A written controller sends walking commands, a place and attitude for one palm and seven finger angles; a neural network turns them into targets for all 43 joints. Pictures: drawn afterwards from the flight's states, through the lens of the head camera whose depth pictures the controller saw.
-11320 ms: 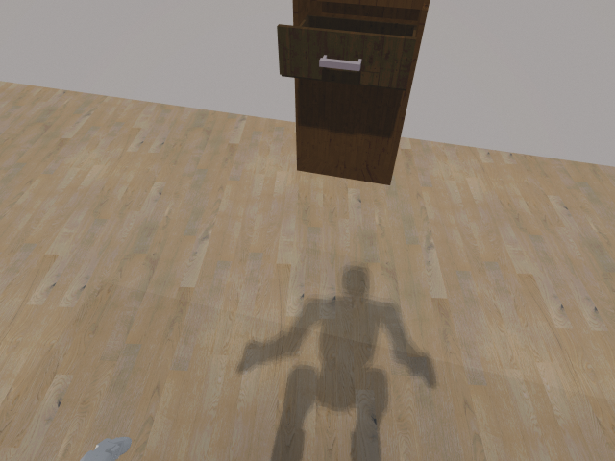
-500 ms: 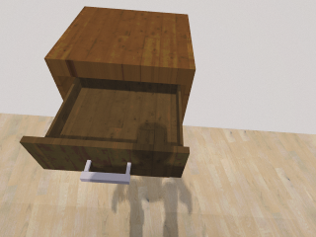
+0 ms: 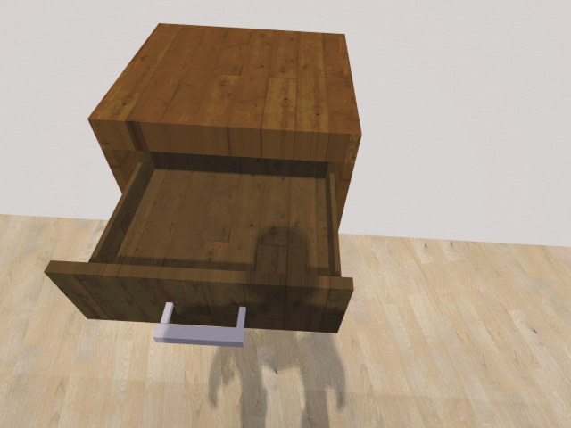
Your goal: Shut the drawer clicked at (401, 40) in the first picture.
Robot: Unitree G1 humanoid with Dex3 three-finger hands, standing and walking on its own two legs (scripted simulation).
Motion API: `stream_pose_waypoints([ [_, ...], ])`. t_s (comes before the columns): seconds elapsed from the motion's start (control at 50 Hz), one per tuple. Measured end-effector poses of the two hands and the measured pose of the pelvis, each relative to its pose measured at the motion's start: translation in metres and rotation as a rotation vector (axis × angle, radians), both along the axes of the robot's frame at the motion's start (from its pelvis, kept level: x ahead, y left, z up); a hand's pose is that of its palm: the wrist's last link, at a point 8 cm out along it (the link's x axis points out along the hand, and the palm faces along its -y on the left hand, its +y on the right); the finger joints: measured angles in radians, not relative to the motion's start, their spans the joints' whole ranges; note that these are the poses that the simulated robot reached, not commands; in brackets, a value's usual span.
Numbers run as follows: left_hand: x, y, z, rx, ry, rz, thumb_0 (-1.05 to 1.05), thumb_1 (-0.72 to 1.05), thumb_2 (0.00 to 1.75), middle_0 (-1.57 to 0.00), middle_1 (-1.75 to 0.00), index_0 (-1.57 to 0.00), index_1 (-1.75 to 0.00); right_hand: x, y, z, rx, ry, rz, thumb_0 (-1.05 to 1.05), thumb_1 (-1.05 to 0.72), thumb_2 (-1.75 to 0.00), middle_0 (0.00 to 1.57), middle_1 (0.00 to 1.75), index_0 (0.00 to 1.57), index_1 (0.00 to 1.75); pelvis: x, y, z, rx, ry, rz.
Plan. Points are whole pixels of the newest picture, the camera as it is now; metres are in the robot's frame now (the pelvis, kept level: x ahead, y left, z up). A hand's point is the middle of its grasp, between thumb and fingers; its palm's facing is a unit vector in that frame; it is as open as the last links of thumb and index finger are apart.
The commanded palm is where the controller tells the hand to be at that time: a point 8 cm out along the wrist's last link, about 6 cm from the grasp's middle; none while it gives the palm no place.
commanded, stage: come to a stop and stand still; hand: left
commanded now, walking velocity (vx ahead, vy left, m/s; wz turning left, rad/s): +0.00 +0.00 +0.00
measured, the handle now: (202, 323) +0.28 +0.15 -0.05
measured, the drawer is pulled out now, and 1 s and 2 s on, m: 0.28 0.28 0.27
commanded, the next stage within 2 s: look again from close up in 0.30 s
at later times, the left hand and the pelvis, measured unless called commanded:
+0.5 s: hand out of the picture -0.02 +0.15 -0.18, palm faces +0.01 -0.99 -0.16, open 7.4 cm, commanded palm none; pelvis +0.00 +0.00 -0.01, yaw +1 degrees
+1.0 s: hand out of the picture +0.02 +0.14 -0.18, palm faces +0.01 -0.98 -0.20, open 7.4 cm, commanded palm none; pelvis +0.01 -0.03 -0.01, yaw +0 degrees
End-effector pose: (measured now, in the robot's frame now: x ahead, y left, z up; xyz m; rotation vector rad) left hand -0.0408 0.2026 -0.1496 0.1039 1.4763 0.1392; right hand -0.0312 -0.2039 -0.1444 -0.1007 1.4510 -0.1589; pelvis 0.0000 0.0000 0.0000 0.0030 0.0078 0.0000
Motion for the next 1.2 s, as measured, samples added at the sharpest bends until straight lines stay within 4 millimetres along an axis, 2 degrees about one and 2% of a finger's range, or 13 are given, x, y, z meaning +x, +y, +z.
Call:
stream_pose_waypoints([
  [0.4, 0.012, -0.011, -0.002, -0.012, -0.013, -0.002, 0.01, 0.91, 0.89, -0.2, -0.3, -0.2, -0.3, 0.009, -0.007, 0.0, -0.012, -0.012, -0.008, 0.01, -0.91, -0.9, 0.2, 0.29, 0.19, 0.3, 0.009, -0.005, 0.0, 0.002, -0.004, -0.004],
  [0.5, 0.018, -0.006, -0.004, 0.008, -0.032, -0.03, 0.01, 0.9, 0.89, -0.2, -0.3, -0.2, -0.3, 0.01, -0.014, -0.005, -0.009, -0.014, 0.03, 0.02, -0.92, -0.9, 0.2, 0.29, 0.2, 0.3, 0.001, -0.005, -0.006, -0.019, 0.016, 0.013],
  [0.7, 0.04, 0.006, -0.002, 0.062, -0.098, -0.022, 0.01, 0.91, 0.89, -0.2, -0.3, -0.2, -0.3, 0.036, -0.027, -0.014, -0.022, -0.088, 0.046, 0.02, -0.92, -0.9, 0.2, 0.29, 0.2, 0.3, 0.008, -0.009, -0.012, -0.01, 0.002, 0.007],
  [0.84, 0.052, -0.002, -0.002, 0.055, -0.125, -0.033, 0.01, 0.91, 0.89, -0.2, -0.3, -0.2, -0.3, 0.051, -0.04, -0.009, -0.037, -0.127, 0.055, 0.02, -0.93, -0.9, 0.2, 0.29, 0.2, 0.3, 0.01, -0.018, -0.01, 0.0, -0.002, 0.001],
  [1.04, 0.051, -0.017, -0.002, 0.047, -0.101, -0.041, 0.01, 0.91, 0.89, -0.2, -0.3, -0.2, -0.3, 0.056, -0.053, -0.005, -0.04, -0.106, 0.06, 0.01, -0.92, -0.9, 0.2, 0.29, 0.2, 0.3, 0.013, -0.031, -0.008, 0.001, 0.006, -0.001],
  [1.08, 0.072, -0.008, 0.018, 0.087, -0.223, 0.037, 0.03, 0.94, 0.89, -0.2, -0.3, -0.21, -0.3, 0.065, -0.058, 0.001, -0.054, -0.195, 0.053, 0.01, -0.92, -0.9, 0.2, 0.29, 0.2, 0.3, 0.011, -0.034, -0.009, 0.007, 0.016, -0.004],
  [1.12, 0.112, 0.002, 0.058, 0.164, -0.496, 0.04, 0.04, 0.96, 0.89, -0.21, -0.31, -0.21, -0.31, 0.08, -0.064, 0.007, -0.068, -0.335, 0.062, 0.02, -0.92, -0.9, 0.2, 0.3, 0.2, 0.3, 0.009, -0.037, -0.009, 0.024, 0.023, 0.0],
  [1.18, 0.169, -0.001, 0.119, 0.207, -0.857, 0.018, 0.04, 0.96, 0.89, -0.23, -0.34, -0.23, -0.34, 0.107, -0.074, 0.01, -0.062, -0.507, 0.076, 0.02, -0.91, -0.9, 0.2, 0.3, 0.2, 0.3, 0.004, -0.04, -0.012, 0.031, 0.039, 0.041],
  [1.2, 0.179, -0.004, 0.127, 0.208, -0.911, 0.011, 0.03, 0.95, 0.89, -0.24, -0.35, -0.24, -0.35, 0.117, -0.078, 0.01, -0.062, -0.557, 0.083, 0.02, -0.91, -0.9, 0.2, 0.3, 0.2, 0.3, 0.002, -0.042, -0.016, 0.033, 0.053, 0.047],
])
